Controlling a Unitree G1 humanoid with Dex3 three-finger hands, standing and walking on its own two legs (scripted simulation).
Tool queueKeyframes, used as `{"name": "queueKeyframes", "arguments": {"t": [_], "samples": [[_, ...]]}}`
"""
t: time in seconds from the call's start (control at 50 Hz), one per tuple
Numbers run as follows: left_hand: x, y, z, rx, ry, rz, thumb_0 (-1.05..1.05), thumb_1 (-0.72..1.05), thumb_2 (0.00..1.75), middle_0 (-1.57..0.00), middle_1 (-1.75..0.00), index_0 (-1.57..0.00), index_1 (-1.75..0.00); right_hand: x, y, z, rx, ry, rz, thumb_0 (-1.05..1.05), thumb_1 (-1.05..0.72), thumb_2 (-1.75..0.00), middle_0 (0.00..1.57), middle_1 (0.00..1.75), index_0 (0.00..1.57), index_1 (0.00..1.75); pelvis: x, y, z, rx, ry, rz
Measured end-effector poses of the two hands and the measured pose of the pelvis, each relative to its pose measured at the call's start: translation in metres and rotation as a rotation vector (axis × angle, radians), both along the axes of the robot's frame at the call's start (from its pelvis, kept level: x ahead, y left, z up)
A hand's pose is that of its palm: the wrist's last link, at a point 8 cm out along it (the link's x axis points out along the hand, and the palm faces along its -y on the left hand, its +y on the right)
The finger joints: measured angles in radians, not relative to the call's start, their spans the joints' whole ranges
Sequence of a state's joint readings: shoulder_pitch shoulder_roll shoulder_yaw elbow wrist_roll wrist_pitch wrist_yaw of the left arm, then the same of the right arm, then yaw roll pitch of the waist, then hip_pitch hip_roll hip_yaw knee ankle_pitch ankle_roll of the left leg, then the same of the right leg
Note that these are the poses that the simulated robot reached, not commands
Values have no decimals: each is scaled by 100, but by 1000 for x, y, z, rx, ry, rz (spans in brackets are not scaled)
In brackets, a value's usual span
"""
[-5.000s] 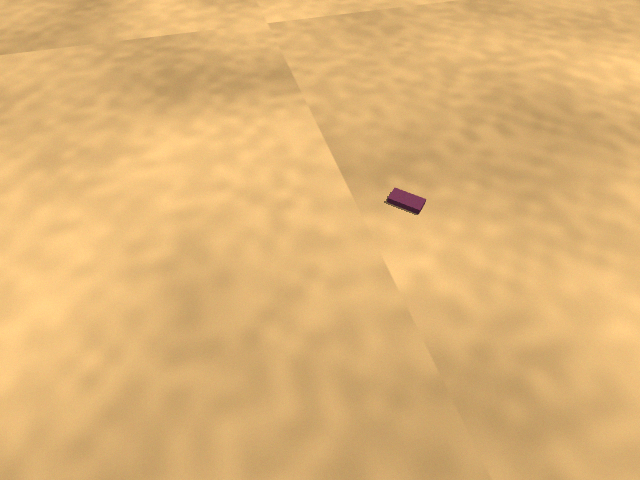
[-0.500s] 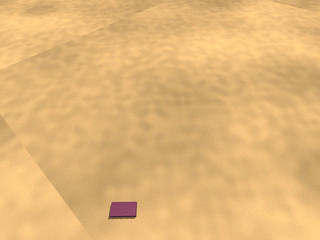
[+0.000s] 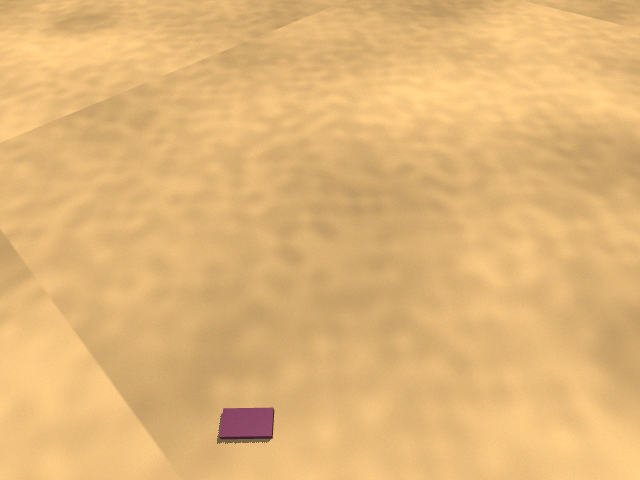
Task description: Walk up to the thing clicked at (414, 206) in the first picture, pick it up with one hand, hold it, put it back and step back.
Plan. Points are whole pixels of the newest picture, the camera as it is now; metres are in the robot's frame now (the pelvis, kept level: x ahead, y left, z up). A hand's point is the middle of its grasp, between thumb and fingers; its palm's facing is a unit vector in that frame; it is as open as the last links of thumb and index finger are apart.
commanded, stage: walk up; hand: left
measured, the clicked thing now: (247, 423) +0.39 +0.23 -0.77
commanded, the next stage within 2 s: stand in 0.10 s
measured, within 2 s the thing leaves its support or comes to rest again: neither
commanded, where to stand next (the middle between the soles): +0.03 +0.00 m, yaw +1 degrees
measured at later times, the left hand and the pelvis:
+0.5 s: hand out of the picture +0.08 +0.25 -0.15, palm faces -0.03 -0.94 -0.34, open 7.4 cm; pelvis +0.00 +0.00 +0.00, yaw +0 degrees
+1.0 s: hand out of the picture +0.07 +0.24 -0.16, palm faces -0.03 -0.94 -0.34, open 7.4 cm; pelvis +0.00 -0.01 +0.00, yaw +0 degrees
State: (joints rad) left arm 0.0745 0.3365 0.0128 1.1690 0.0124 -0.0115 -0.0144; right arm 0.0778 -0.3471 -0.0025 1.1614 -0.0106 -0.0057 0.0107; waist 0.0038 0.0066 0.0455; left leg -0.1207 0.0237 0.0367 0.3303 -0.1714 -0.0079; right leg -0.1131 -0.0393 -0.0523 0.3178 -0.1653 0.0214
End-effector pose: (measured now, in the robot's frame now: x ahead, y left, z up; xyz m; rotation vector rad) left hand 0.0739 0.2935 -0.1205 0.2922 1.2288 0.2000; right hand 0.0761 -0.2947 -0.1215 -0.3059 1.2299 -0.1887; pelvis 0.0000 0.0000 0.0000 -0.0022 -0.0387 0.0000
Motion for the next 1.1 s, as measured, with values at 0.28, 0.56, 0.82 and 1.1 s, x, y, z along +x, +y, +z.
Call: {"name": "queueKeyframes", "arguments": {"t": [0.28, 0.56, 0.82, 1.1], "samples": [[9, -1, 2, 6, -14, -21, 1, 91, 90, -20, -30, -20, -30, -2, -2, 1, -6, 1, -3, 1, -90, -90, 20, 30, 20, 30, 1, -1, 1, 5, -2, -3], [-1, -2, 4, 19, -5, -23, 1, 91, 90, -20, -30, -20, -30, -4, -6, 0, 3, -1, 5, 1, -90, -90, 20, 30, 20, 30, -1, -6, 1, 5, -5, -1], [-9, -6, 2, 16, 12, -21, 1, 91, 90, -20, -30, -21, -30, -12, -11, 0, -1, 21, 2, 1, -90, -90, 20, 30, 20, 30, -2, -10, 0, 3, -4, 2], [-5, -7, 2, 15, 5, -25, 1, 91, 90, -20, -30, -21, -30, -10, -12, 1, -7, 18, 3, 1, -90, -90, 20, 30, 20, 30, 1, -11, 0, 3, -4, -1]]}}
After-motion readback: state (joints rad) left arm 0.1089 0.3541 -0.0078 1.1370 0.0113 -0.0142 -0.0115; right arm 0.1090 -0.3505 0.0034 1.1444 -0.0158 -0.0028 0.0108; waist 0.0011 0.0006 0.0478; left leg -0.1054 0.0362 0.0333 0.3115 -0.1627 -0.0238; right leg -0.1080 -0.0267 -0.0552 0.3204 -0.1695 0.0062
